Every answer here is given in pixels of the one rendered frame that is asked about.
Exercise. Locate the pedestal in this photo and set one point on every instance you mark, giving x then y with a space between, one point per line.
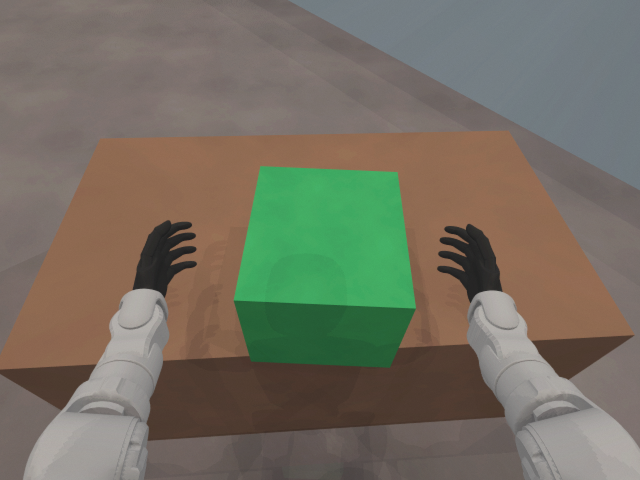
208 385

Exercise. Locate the robot right forearm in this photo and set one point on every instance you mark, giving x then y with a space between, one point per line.
522 381

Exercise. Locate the robot right upper arm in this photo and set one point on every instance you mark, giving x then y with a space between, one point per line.
583 445

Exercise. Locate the robot left forearm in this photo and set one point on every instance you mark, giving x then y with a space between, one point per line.
126 375

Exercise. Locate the right robot hand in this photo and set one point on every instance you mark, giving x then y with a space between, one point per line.
481 272

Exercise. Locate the carton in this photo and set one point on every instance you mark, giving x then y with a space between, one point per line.
325 275

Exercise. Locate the robot left upper arm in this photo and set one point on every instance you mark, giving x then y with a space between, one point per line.
85 446

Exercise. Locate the left robot hand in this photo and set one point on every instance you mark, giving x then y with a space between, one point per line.
154 270

